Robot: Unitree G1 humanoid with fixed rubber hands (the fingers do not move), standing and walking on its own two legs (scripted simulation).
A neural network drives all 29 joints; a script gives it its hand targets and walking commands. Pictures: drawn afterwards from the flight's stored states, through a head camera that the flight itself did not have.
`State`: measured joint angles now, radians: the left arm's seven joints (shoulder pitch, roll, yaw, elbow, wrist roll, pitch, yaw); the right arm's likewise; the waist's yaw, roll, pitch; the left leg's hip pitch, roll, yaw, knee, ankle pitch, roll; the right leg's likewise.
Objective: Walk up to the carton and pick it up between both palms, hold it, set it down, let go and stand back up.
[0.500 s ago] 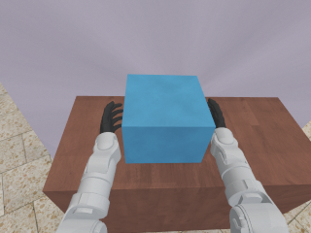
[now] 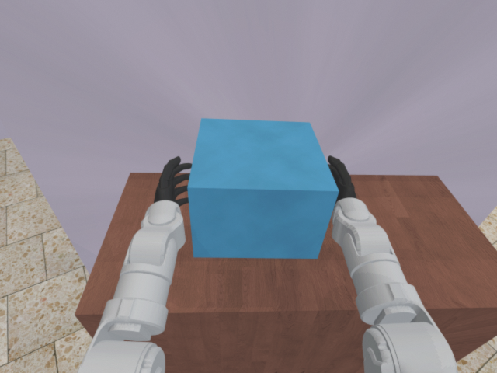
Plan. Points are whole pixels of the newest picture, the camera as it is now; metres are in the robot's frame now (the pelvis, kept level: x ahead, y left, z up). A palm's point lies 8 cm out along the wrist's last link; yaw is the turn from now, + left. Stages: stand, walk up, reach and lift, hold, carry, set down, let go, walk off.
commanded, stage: reach and lift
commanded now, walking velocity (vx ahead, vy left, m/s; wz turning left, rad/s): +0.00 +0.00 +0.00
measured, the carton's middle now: (256, 184) +0.41 +0.00 +0.13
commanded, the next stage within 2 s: hold in 1.06 s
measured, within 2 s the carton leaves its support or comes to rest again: neither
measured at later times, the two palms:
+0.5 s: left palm (163, 191) +0.36 +0.15 +0.15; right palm (345, 193) +0.37 -0.15 +0.15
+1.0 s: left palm (160, 191) +0.35 +0.15 +0.16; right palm (348, 191) +0.36 -0.15 +0.16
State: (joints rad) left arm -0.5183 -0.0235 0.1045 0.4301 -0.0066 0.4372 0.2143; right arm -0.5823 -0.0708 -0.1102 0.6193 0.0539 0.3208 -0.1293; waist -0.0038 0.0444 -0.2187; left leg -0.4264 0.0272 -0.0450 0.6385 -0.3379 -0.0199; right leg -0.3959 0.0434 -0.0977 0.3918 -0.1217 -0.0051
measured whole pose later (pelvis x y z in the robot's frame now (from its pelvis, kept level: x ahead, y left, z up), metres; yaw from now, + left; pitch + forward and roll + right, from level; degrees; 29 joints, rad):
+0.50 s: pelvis +0.00 +0.00 +0.00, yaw +0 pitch +4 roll -4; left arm -0.57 0.00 0.10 0.39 0.04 0.54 0.18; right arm -0.61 -0.07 -0.11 0.58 0.07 0.40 -0.16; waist 0.00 0.04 -0.19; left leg -0.37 0.03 -0.05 0.62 -0.33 -0.02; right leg -0.34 0.04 -0.10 0.37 -0.11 -0.01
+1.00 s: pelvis -0.02 +0.00 +0.00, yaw +0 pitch +3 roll -4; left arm -0.60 0.01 0.10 0.36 0.06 0.61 0.18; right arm -0.64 -0.08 -0.11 0.56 0.09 0.46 -0.16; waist 0.00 0.04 -0.18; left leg -0.36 0.03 -0.05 0.62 -0.31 -0.01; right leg -0.33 0.04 -0.10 0.36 -0.09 -0.01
